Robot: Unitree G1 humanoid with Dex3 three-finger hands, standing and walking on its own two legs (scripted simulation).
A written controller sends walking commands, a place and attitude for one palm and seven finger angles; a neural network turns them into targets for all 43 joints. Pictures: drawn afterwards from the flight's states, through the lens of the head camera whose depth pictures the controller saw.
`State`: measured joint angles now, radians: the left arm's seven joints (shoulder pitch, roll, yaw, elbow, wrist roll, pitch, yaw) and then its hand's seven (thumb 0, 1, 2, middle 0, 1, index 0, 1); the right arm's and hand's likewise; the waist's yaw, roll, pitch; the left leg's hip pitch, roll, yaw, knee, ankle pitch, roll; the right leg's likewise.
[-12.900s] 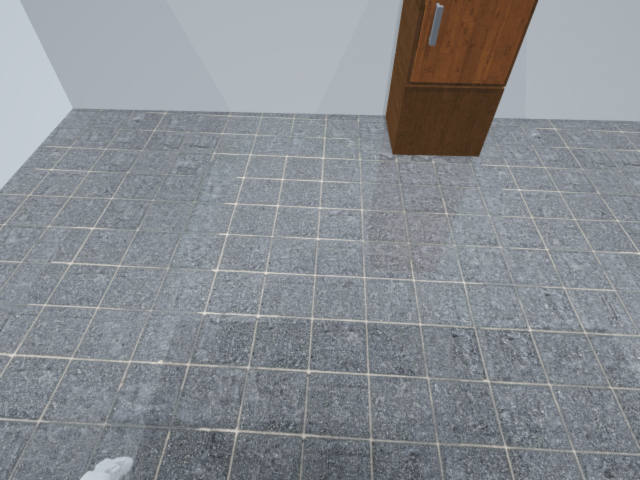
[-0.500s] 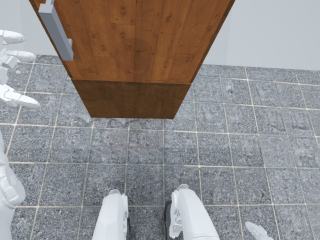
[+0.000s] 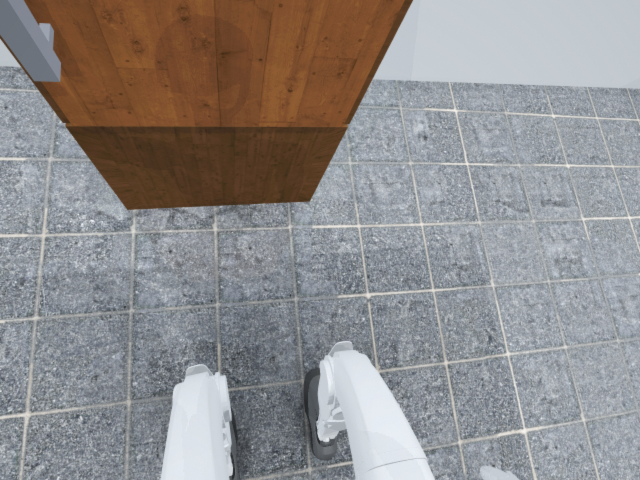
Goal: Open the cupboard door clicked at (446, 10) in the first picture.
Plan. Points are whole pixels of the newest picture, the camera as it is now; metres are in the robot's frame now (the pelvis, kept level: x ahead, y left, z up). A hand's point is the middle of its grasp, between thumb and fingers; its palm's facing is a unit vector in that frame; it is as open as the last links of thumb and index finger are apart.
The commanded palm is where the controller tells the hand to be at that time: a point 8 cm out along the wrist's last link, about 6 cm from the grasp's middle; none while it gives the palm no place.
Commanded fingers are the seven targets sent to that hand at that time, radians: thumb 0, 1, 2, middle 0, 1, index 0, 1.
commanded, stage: move the hooked fingers beside the handle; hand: left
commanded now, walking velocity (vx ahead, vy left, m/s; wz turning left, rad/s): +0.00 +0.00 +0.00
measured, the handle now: out of the picture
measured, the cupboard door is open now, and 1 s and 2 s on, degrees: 0 0 0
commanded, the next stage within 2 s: slide the fingers in behind the handle in 0.74 s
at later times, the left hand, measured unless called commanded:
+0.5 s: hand out of the picture +0.53 +0.32 +0.07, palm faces +0.03 -1.00 -0.02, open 14.0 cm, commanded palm +0.53 +0.33 +0.06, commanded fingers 0.00 -0.50 0.30 -0.30 -1.20 -0.30 -1.20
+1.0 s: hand out of the picture +0.53 +0.31 +0.07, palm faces +0.02 -1.00 -0.03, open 14.0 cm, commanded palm +0.52 +0.32 +0.06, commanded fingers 0.00 -0.50 0.30 -0.30 -1.20 -0.30 -1.20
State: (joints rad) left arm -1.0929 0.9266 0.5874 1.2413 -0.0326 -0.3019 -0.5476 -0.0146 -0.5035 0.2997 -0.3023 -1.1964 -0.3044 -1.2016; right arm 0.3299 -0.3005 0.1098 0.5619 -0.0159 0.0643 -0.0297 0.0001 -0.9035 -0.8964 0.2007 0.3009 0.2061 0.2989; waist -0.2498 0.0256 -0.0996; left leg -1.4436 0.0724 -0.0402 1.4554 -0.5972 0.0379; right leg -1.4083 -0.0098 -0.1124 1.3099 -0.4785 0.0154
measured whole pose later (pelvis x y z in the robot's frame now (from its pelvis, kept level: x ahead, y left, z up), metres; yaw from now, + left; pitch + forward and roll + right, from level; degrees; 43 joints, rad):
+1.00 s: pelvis +0.01 +0.00 +0.01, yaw +0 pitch +32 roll -8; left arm -0.99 0.83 0.56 1.15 -0.08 -0.35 -0.53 -0.02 -0.50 0.30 -0.30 -1.20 -0.30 -1.20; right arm 0.32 -0.28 0.09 0.57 -0.02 0.09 -0.01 0.00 -0.90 -0.90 0.20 0.30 0.21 0.30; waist -0.22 0.02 -0.11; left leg -1.39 0.07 -0.04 1.42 -0.59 0.04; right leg -1.35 -0.01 -0.11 1.27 -0.48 0.02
